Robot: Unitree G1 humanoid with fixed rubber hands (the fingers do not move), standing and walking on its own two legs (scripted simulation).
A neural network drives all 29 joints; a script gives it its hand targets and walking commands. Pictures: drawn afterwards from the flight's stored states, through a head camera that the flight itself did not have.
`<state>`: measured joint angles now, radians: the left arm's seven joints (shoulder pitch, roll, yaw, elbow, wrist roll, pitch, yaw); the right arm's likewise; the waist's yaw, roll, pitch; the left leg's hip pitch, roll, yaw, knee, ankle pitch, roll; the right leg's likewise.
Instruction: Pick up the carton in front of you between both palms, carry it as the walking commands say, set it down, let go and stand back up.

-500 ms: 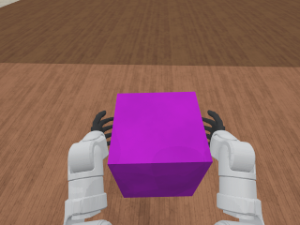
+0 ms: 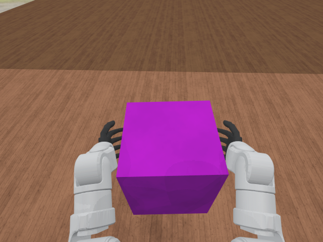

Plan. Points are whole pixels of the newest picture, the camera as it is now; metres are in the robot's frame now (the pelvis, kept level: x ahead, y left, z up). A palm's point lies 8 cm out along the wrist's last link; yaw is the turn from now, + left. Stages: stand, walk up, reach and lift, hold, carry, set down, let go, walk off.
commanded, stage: carry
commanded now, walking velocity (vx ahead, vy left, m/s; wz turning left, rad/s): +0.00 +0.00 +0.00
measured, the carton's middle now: (169, 161) +0.33 +0.00 +0.05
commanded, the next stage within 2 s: none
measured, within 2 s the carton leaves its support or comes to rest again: neither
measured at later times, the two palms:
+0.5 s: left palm (103, 157) +0.30 +0.16 +0.12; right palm (233, 156) +0.29 -0.14 +0.12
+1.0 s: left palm (100, 161) +0.28 +0.16 +0.12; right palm (233, 160) +0.28 -0.14 +0.12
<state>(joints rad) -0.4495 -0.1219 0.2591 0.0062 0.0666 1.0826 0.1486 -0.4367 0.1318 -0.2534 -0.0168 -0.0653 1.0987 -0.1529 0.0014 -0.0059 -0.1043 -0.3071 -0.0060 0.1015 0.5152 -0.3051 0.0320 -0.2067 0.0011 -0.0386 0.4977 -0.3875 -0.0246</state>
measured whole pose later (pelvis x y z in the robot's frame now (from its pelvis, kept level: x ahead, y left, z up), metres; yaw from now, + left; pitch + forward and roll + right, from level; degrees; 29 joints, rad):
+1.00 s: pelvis -0.03 +0.01 +0.00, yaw +0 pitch +1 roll +0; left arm -0.46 -0.12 0.26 -0.01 0.07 1.09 0.15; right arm -0.44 0.13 -0.26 -0.03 -0.06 1.10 -0.15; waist 0.00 -0.01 -0.09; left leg -0.35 -0.01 0.10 0.49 -0.24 0.05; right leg -0.26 0.00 -0.04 0.50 -0.33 -0.02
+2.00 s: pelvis +0.20 -0.03 -0.01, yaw +1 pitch +4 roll -2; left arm -0.57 -0.12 0.27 -0.14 0.04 1.15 0.18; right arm -0.56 0.08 -0.26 -0.15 0.02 1.18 -0.19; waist 0.02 0.04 -0.04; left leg -0.17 0.07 0.03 0.77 -0.54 0.00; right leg -0.57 0.00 -0.18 0.66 -0.23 -0.09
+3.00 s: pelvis +0.81 -0.04 +0.04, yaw +2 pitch +4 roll -1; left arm -0.58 -0.11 0.25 -0.12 0.02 1.18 0.19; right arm -0.54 0.08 -0.27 -0.17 0.00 1.21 -0.18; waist 0.06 0.02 -0.05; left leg -0.33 0.01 0.00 1.16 -0.46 0.03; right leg -0.56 0.00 -0.17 0.68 -0.27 -0.10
